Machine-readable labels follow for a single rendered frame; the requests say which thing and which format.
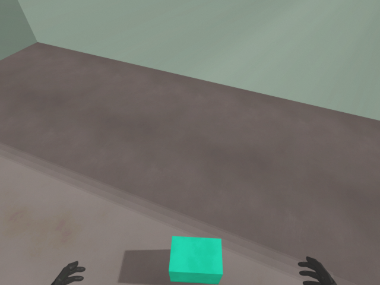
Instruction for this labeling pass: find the carton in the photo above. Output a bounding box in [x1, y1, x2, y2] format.
[169, 236, 223, 284]

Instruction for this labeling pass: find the robot left hand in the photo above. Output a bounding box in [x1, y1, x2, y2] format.
[51, 261, 86, 285]

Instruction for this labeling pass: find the robot right hand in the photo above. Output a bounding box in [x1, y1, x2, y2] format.
[298, 256, 337, 285]

